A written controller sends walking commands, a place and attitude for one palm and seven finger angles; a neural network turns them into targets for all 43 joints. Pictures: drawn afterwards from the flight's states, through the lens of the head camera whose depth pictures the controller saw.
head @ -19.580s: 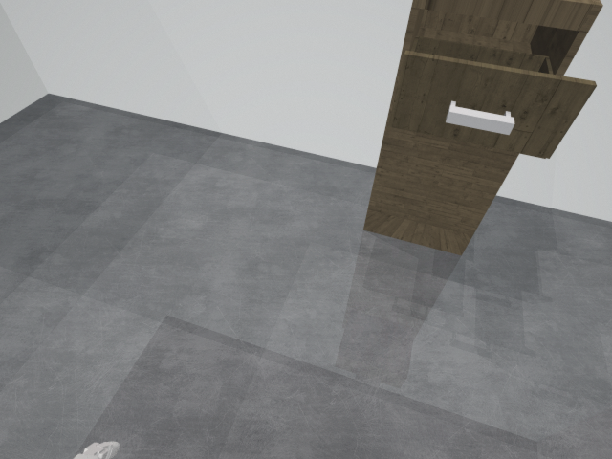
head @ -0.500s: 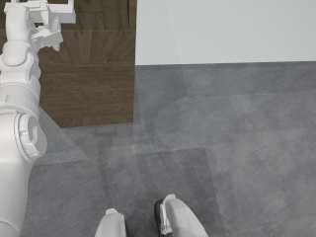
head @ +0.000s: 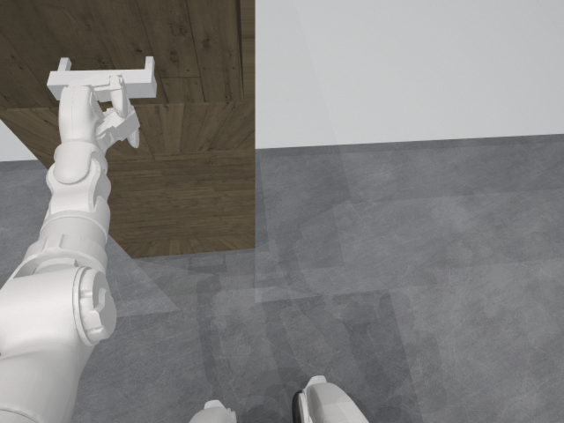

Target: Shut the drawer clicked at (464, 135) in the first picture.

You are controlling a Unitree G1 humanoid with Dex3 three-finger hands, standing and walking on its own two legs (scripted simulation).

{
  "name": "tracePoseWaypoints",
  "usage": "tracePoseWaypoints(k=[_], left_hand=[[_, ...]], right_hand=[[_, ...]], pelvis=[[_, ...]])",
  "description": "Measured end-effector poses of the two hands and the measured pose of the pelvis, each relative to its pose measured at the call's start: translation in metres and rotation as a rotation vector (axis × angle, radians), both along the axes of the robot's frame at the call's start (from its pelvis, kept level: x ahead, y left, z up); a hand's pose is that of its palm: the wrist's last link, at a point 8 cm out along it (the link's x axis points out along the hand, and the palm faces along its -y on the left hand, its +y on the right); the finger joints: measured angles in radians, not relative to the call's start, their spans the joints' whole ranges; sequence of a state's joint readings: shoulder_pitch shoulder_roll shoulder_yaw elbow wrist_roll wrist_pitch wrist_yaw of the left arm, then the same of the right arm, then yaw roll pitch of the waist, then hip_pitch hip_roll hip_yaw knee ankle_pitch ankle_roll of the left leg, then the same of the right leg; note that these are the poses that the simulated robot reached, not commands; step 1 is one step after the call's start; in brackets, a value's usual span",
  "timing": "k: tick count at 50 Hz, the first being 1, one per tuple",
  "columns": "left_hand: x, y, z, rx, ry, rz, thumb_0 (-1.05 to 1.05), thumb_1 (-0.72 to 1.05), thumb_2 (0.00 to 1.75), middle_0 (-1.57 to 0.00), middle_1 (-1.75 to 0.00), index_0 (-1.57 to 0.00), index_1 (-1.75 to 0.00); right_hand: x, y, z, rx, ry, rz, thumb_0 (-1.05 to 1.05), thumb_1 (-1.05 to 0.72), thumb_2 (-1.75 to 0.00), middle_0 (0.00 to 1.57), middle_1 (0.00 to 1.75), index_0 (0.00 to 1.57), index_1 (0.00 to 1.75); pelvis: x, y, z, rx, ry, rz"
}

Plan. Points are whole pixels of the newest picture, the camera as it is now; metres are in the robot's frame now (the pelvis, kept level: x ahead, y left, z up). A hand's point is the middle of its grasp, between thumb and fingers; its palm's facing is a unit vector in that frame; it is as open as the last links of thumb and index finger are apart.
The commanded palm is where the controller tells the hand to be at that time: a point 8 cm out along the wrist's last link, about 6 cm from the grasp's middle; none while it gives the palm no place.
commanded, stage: draw the hand back to the body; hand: left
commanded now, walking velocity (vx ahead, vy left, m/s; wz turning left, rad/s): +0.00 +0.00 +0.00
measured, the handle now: (106, 73) +0.60 +0.19 +0.09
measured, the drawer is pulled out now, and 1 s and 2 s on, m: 0.00 0.00 0.00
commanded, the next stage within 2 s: step back with the hand held close in 1.40 s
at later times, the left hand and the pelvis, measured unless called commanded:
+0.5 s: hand (78, 179) +0.39 +0.18 +0.13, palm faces +0.02 -1.00 -0.05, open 3.3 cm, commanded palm +0.35 +0.23 +0.15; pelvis +0.03 -0.01 +0.03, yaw +2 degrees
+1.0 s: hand out of the picture +0.25 +0.22 +0.19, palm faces +0.34 -0.88 -0.32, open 3.3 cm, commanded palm +0.19 +0.27 +0.20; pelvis +0.02 -0.01 +0.05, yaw +2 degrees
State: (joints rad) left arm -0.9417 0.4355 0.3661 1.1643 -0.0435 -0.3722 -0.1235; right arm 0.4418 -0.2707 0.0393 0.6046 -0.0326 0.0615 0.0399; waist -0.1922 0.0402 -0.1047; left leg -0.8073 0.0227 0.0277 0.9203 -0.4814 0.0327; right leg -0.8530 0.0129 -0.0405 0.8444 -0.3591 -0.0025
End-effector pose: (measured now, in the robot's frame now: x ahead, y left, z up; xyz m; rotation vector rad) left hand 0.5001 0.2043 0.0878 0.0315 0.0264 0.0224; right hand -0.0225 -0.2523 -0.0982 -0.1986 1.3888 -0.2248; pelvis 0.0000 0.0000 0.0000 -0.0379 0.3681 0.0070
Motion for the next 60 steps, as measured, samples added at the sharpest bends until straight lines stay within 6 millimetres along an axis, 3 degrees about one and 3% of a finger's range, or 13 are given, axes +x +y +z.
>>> tracePoseWaypoints(k=[5, 10, 17, 26, 34, 40, 47, 60], left_hand=[[-0.003, 0.001, 0.001, -0.001, -0.016, 0.002, 0.02, 0.88, 0.9, -1.4, -1.6, -1.39, -1.6], [-0.025, 0.007, 0.007, 0.01, -0.032, -0.004, 0.02, 0.89, 0.9, -1.4, -1.6, -1.39, -1.6], [-0.073, 0.021, 0.022, 0.012, -0.034, 0.011, 0.02, 0.9, 0.9, -1.4, -1.6, -1.39, -1.6], [-0.136, 0.031, 0.051, 0.019, -0.06, -0.003, 0.02, 0.9, 0.9, -1.4, -1.6, -1.4, -1.6], [-0.199, 0.036, 0.075, 0.201, -0.065, 0.139, 0.02, 0.9, 0.89, -1.4, -1.6, -1.4, -1.6], [-0.238, 0.049, 0.087, 0.248, -0.071, 0.248, 0.02, 0.89, 0.89, -1.41, -1.6, -1.4, -1.6], [-0.276, 0.055, 0.11, 0.303, -0.125, 0.297, 0.02, 0.89, 0.89, -1.41, -1.6, -1.4, -1.6], [-0.344, 0.069, 0.136, 0.423, -0.152, 0.375, 0.02, 0.89, 0.89, -1.41, -1.6, -1.4, -1.6]], right_hand=[[0.023, -0.004, -0.001, 0.003, -0.026, 0.006, 0.0, -0.9, -0.9, 0.2, 0.3, 0.2, 0.3], [0.05, -0.005, 0.004, 0.024, -0.095, -0.009, 0.0, -0.9, -0.9, 0.2, 0.3, 0.2, 0.3], [0.103, -0.005, 0.015, 0.036, -0.246, 0.036, 0.0, -0.9, -0.9, 0.2, 0.3, 0.2, 0.3], [0.179, 0.002, 0.038, 0.041, -0.499, 0.141, 0.0, -0.9, -0.9, 0.2, 0.3, 0.2, 0.3], [0.221, 0.02, 0.064, 0.056, -0.649, 0.206, 0.0, -0.9, -0.9, 0.2, 0.3, 0.2, 0.3], [0.231, 0.035, 0.073, 0.073, -0.68, 0.253, 0.01, -0.9, -0.9, 0.2, 0.3, 0.2, 0.3], [0.227, 0.045, 0.072, 0.104, -0.689, 0.276, 0.01, -0.9, -0.9, 0.2, 0.3, 0.2, 0.3], [0.209, 0.036, 0.067, 0.086, -0.68, 0.258, 0.01, -0.9, -0.9, 0.2, 0.3, 0.2, 0.3]], pelvis=[[0.009, -0.002, 0.003, 0.004, -0.001, -0.002], [0.021, -0.003, 0.012, 0.01, -0.03, -0.016], [0.031, -0.006, 0.024, 0.013, -0.106, -0.004], [0.029, -0.007, 0.033, 0.021, -0.208, 0.027], [0.021, -0.007, 0.044, 0.035, -0.314, 0.03], [0.018, -0.008, 0.05, 0.04, -0.37, 0.036], [0.017, -0.007, 0.054, 0.04, -0.409, 0.038], [0.014, -0.006, 0.054, 0.035, -0.433, 0.032]])
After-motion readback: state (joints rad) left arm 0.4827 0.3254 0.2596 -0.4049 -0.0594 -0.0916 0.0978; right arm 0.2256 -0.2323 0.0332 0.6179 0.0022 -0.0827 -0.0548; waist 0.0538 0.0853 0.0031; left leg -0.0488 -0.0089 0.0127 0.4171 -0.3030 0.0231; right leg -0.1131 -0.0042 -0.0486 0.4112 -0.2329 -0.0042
